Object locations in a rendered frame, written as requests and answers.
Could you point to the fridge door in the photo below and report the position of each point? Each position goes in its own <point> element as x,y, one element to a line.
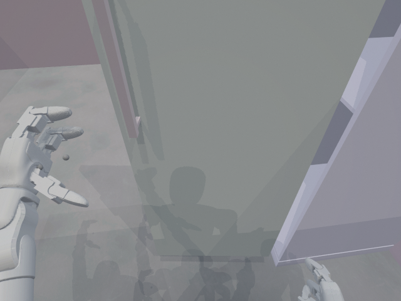
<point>234,98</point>

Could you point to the right robot hand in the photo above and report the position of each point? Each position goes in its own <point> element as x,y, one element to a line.
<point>326,291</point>

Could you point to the handle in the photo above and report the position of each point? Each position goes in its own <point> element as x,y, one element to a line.
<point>107,30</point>

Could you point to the left robot forearm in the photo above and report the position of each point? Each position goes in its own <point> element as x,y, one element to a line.
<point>18,221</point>

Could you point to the left robot hand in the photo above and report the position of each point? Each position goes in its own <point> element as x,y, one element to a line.
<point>20,155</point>

